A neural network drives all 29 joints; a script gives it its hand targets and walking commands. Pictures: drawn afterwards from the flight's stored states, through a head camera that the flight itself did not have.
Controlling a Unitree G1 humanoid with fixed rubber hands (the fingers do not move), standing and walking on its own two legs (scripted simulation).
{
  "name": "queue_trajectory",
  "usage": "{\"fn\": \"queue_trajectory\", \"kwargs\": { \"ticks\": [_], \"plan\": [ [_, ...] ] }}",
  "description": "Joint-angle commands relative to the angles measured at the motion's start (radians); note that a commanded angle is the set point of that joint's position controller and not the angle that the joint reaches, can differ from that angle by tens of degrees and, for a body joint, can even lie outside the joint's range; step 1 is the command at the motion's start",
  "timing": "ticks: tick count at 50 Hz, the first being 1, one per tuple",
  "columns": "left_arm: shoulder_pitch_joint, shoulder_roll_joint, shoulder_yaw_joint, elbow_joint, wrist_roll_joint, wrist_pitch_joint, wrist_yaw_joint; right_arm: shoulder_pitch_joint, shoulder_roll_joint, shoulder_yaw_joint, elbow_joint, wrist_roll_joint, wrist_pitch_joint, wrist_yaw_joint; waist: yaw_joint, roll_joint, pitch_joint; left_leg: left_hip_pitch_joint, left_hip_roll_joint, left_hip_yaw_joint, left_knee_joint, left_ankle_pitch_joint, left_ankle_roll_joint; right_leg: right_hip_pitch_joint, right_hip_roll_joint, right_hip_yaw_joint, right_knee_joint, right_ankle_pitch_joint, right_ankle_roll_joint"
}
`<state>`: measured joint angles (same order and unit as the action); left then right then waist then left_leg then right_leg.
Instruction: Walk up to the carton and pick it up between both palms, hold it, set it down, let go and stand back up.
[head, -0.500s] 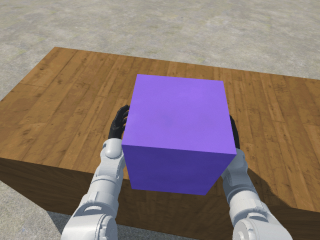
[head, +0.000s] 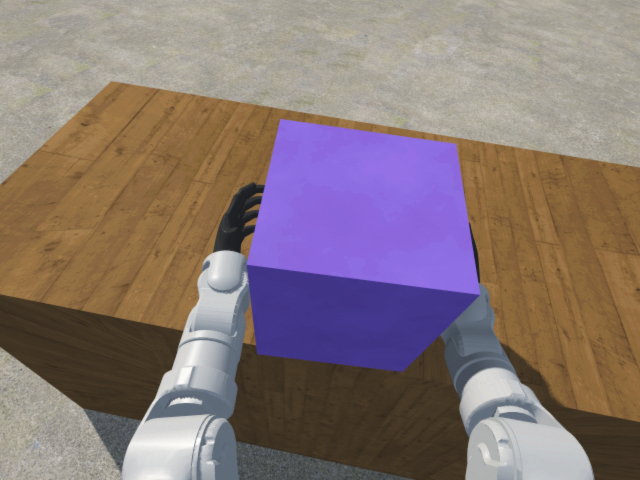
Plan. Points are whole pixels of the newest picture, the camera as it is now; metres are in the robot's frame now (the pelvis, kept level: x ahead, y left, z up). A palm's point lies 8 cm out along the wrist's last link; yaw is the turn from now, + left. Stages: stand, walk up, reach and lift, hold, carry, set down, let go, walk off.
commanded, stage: reach and lift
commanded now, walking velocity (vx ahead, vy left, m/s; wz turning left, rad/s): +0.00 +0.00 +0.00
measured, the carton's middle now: (347, 258) +0.38 +0.00 +0.07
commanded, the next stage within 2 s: hold in 1.74 s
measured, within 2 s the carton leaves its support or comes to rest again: neither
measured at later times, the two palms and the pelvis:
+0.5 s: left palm (201, 215) +0.37 +0.17 +0.15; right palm (461, 237) +0.37 -0.13 +0.14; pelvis +0.01 +0.01 +0.00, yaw +3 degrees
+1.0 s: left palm (200, 200) +0.37 +0.17 +0.17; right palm (471, 230) +0.36 -0.13 +0.16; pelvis -0.01 +0.02 +0.00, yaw +1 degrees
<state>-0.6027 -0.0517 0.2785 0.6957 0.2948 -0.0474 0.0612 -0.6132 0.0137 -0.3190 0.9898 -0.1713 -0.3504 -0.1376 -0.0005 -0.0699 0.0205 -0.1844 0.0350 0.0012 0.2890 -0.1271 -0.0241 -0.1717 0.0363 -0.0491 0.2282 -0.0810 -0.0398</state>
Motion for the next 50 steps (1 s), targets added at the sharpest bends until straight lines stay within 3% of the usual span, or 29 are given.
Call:
{"fn": "queue_trajectory", "kwargs": {
  "ticks": [1,2,5,7,8,10,11,14,17,18,20,21,26,30,31,33,34,37,39,41,42,47,50],
  "plan": [
    [-0.544,-0.579,-0.356,-0.128,-0.013,0.035,-0.100,-0.629,0.540,0.396,-0.245,-0.014,-0.001,0.114,-0.011,0.061,-0.569,0.131,-0.057,0.081,0.006,0.159,0.013,0.268,-0.018,-0.028,0.019,0.201,0.057],
    [-0.510,-0.564,-0.338,-0.118,-0.006,0.076,-0.113,-0.606,0.528,0.400,-0.241,0.002,0.035,0.110,-0.013,0.050,-0.511,0.115,-0.059,0.081,-0.014,0.106,0.022,0.280,-0.022,-0.025,0.013,0.166,0.063],
    [-0.476,-0.552,-0.345,-0.213,-0.025,0.166,-0.149,-0.594,0.517,0.432,-0.327,0.046,0.091,0.093,-0.030,0.001,-0.469,0.122,-0.065,0.077,-0.018,0.127,0.024,0.346,-0.020,-0.030,0.027,0.249,0.085],
    [-0.469,-0.581,-0.410,-0.308,-0.061,0.196,-0.154,-0.658,0.521,0.518,-0.482,0.104,0.089,0.084,-0.023,0.014,-0.602,0.165,-0.067,0.064,0.034,0.290,0.006,0.401,-0.008,-0.032,0.062,0.421,0.089],
    [-0.463,-0.578,-0.432,-0.338,-0.066,0.215,-0.151,-0.646,0.522,0.553,-0.494,0.137,0.114,0.081,-0.029,0.030,-0.601,0.171,-0.067,0.050,0.052,0.333,-0.002,0.409,-0.005,-0.031,0.072,0.460,0.088],
    [-0.411,-0.568,-0.441,-0.356,-0.053,0.270,-0.149,-0.608,0.501,0.578,-0.504,0.176,0.166,0.075,-0.041,0.056,-0.516,0.174,-0.068,0.040,0.052,0.311,-0.007,0.380,-0.004,-0.030,0.061,0.402,0.080],
    [-0.374,-0.557,-0.432,-0.366,-0.044,0.311,-0.159,-0.589,0.489,0.584,-0.519,0.187,0.194,0.068,-0.051,0.035,-0.452,0.177,-0.069,0.040,0.046,0.283,-0.001,0.381,-0.002,-0.034,0.051,0.373,0.083],
    [-0.400,-0.522,-0.442,-0.470,-0.052,0.392,-0.189,-0.564,0.465,0.574,-0.559,0.223,0.251,0.052,-0.075,0.045,-0.372,0.170,-0.073,0.038,0.020,0.206,-0.005,0.367,-0.007,-0.046,0.045,0.293,0.090],
    [-0.418,-0.548,-0.513,-0.570,-0.079,0.433,-0.181,-0.620,0.462,0.630,-0.686,0.281,0.272,0.054,-0.080,0.098,-0.439,0.231,-0.073,0.019,0.067,0.334,-0.029,0.357,0.005,-0.051,0.063,0.350,0.083],
    [-0.414,-0.545,-0.516,-0.574,-0.075,0.451,-0.178,-0.604,0.454,0.627,-0.676,0.288,0.293,0.055,-0.092,0.118,-0.400,0.241,-0.071,0.013,0.072,0.341,-0.036,0.334,0.007,-0.052,0.059,0.330,0.079],
    [-0.427,-0.551,-0.553,-0.621,-0.098,0.481,-0.179,-0.649,0.447,0.645,-0.761,0.307,0.309,0.052,-0.106,0.107,-0.426,0.253,-0.068,0.004,0.079,0.335,-0.037,0.323,0.010,-0.060,0.059,0.311,0.081],
    [-0.400,-0.533,-0.533,-0.589,-0.076,0.502,-0.179,-0.607,0.430,0.631,-0.701,0.304,0.338,0.052,-0.110,0.111,-0.342,0.252,-0.064,0.002,0.064,0.297,-0.035,0.297,0.010,-0.059,0.049,0.255,0.075],
    [-0.433,-0.512,-0.481,-0.587,-0.067,0.578,-0.199,-0.624,0.415,0.559,-0.674,0.294,0.404,0.068,-0.113,0.100,-0.270,0.221,-0.060,0.012,0.006,0.129,-0.021,0.258,0.007,-0.069,0.023,0.075,0.071],
    [-0.502,-0.548,-0.512,-0.625,-0.095,0.575,-0.188,-0.686,0.429,0.551,-0.724,0.294,0.404,0.085,-0.125,0.127,-0.347,0.284,-0.049,0.002,0.029,0.206,-0.042,0.229,0.016,-0.080,0.031,0.094,0.065],
    [-0.488,-0.544,-0.500,-0.592,-0.079,0.586,-0.186,-0.678,0.413,0.536,-0.689,0.291,0.416,0.087,-0.132,0.132,-0.310,0.298,-0.043,-0.002,0.026,0.207,-0.049,0.216,0.020,-0.083,0.025,0.063,0.061],
    [-0.483,-0.534,-0.474,-0.584,-0.067,0.604,-0.188,-0.672,0.409,0.530,-0.664,0.291,0.431,0.090,-0.121,0.123,-0.288,0.294,-0.043,0.004,0.018,0.186,-0.039,0.212,0.021,-0.084,0.016,0.035,0.060],
    [-0.477,-0.536,-0.480,-0.594,-0.075,0.611,-0.189,-0.699,0.410,0.544,-0.707,0.299,0.425,0.090,-0.117,0.111,-0.320,0.300,-0.042,0.006,0.025,0.213,-0.037,0.228,0.022,-0.084,0.021,0.065,0.063],
    [-0.461,-0.506,-0.414,-0.548,-0.050,0.641,-0.203,-0.695,0.406,0.539,-0.654,0.300,0.457,0.089,-0.097,0.077,-0.262,0.261,-0.046,0.017,0.002,0.161,-0.016,0.256,0.016,-0.073,0.016,0.052,0.067],
    [-0.463,-0.504,-0.401,-0.556,-0.055,0.650,-0.210,-0.742,0.421,0.569,-0.711,0.317,0.452,0.086,-0.073,0.058,-0.324,0.254,-0.056,0.029,0.009,0.167,-0.004,0.285,0.017,-0.067,0.021,0.086,0.074],
    [-0.519,-0.527,-0.439,-0.599,-0.087,0.632,-0.201,-0.789,0.443,0.590,-0.759,0.330,0.438,0.089,-0.076,0.071,-0.400,0.279,-0.055,0.025,0.034,0.244,-0.013,0.288,0.025,-0.070,0.038,0.136,0.073],
    [-0.514,-0.518,-0.432,-0.582,-0.079,0.633,-0.199,-0.765,0.451,0.602,-0.727,0.332,0.451,0.086,-0.077,0.073,-0.376,0.289,-0.061,0.026,0.042,0.252,-0.009,0.291,0.023,-0.063,0.032,0.150,0.070],
    [-0.583,-0.493,-0.400,-0.539,-0.076,0.638,-0.206,-0.770,0.476,0.556,-0.661,0.291,0.478,0.083,-0.087,0.039,-0.320,0.215,-0.068,0.041,-0.009,0.066,0.024,0.268,0.004,-0.050,0.018,0.044,0.077],
    [-0.603,-0.498,-0.402,-0.547,-0.081,0.643,-0.207,-0.789,0.485,0.544,-0.670,0.292,0.478,0.089,-0.082,0.068,-0.358,0.211,-0.068,0.042,-0.011,0.061,0.020,0.285,0.001,-0.049,0.029,0.052,0.076]
  ]
}}
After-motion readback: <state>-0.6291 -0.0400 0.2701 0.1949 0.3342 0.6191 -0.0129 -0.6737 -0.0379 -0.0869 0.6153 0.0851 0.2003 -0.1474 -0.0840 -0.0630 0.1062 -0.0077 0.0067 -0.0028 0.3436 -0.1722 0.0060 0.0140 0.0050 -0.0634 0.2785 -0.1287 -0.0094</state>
